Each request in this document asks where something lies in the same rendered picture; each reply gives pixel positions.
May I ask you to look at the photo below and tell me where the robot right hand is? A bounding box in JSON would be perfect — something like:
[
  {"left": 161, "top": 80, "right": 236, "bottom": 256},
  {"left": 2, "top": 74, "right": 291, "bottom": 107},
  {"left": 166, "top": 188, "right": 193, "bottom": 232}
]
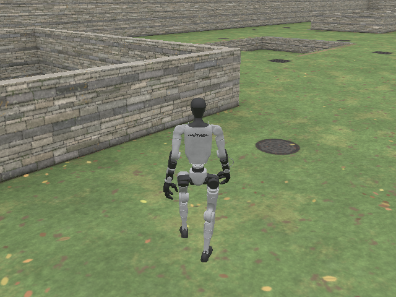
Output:
[{"left": 217, "top": 171, "right": 230, "bottom": 184}]

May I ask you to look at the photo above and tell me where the right robot upper arm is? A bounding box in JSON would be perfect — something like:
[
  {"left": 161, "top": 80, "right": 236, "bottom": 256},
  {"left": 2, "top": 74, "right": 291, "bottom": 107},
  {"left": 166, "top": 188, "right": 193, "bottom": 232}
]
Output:
[{"left": 211, "top": 124, "right": 226, "bottom": 158}]

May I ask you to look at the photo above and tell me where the left robot forearm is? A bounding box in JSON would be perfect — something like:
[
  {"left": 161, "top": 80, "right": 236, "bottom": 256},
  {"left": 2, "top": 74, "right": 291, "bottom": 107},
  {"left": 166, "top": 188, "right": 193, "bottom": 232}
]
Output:
[{"left": 165, "top": 151, "right": 177, "bottom": 183}]

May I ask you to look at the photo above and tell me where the right robot thigh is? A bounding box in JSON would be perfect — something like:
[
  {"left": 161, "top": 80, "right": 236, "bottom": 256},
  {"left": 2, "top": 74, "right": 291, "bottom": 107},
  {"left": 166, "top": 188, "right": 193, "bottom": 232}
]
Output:
[{"left": 204, "top": 173, "right": 220, "bottom": 223}]

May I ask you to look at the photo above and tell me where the left robot upper arm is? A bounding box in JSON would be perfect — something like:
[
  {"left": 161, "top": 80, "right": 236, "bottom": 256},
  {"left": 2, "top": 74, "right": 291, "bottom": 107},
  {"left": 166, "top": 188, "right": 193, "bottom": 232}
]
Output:
[{"left": 171, "top": 124, "right": 185, "bottom": 160}]

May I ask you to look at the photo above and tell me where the robot left hand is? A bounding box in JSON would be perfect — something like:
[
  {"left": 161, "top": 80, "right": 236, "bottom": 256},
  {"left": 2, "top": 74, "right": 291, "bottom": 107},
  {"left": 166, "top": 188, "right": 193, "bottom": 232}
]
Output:
[{"left": 163, "top": 182, "right": 178, "bottom": 200}]

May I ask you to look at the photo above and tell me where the robot head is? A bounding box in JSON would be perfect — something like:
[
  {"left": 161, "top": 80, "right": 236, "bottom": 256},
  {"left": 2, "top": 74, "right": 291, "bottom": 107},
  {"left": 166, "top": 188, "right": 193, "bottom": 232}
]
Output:
[{"left": 187, "top": 98, "right": 209, "bottom": 127}]

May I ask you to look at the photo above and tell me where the right robot forearm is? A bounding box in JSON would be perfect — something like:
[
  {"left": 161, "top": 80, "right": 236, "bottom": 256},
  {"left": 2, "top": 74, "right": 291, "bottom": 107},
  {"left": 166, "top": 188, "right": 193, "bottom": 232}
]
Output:
[{"left": 220, "top": 149, "right": 230, "bottom": 173}]

